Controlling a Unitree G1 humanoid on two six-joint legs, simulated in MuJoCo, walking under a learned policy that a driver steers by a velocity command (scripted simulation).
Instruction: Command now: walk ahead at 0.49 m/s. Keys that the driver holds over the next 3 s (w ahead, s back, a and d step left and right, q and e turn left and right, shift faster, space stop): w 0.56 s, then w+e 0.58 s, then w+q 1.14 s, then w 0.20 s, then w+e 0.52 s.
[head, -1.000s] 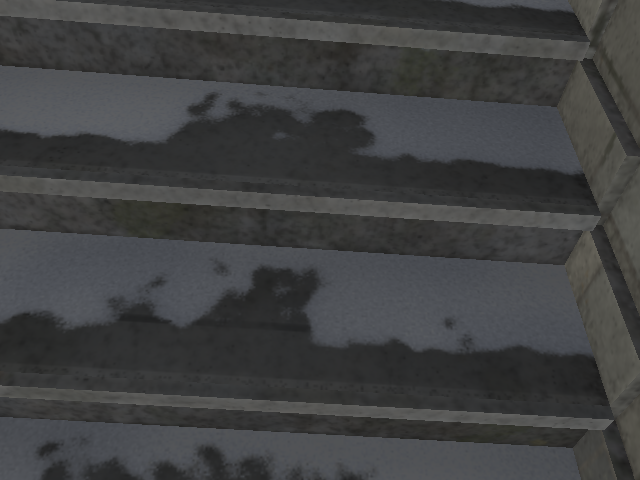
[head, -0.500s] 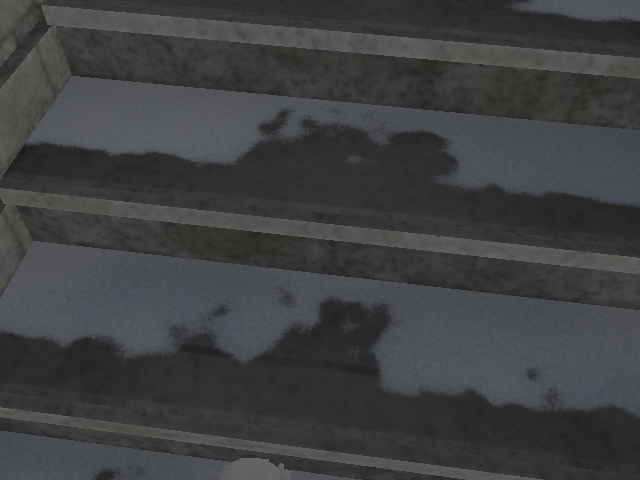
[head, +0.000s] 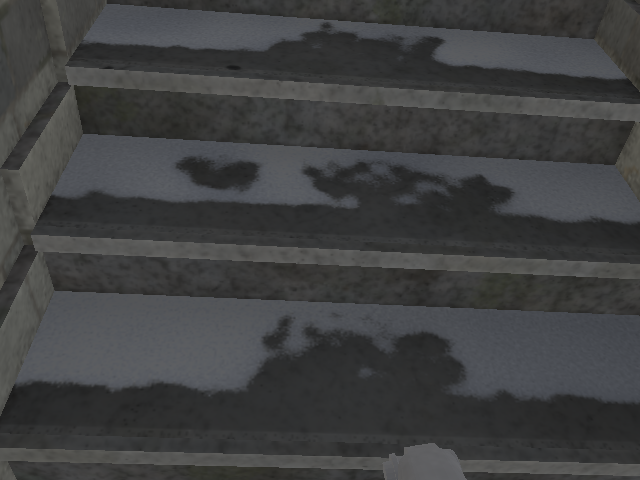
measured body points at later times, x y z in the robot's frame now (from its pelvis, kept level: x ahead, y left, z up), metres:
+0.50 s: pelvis +0.29 +0.01 +0.15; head +0.26 +0.04 +0.60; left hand +0.25 +0.24 -0.02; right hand +0.43 -0.20 +0.06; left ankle +0.27 +0.19 -0.27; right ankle +0.29 -0.05 -0.56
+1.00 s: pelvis +0.55 +0.06 +0.31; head +0.52 +0.06 +0.76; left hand +0.76 +0.28 +0.23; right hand +0.47 -0.18 +0.16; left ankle +0.57 +0.18 -0.39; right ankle +0.56 -0.09 -0.19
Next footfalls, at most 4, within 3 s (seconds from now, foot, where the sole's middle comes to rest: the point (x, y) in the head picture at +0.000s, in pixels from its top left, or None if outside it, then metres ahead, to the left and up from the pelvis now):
0.30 right None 0.33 -0.05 -0.60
0.72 left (198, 399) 0.61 0.18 -0.43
1.32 right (444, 258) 0.81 -0.25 -0.26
1.72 left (385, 185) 1.03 -0.16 -0.26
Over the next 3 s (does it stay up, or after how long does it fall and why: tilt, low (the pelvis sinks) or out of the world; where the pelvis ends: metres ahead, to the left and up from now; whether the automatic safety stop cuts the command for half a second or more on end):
stays up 1.54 -0.06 0.71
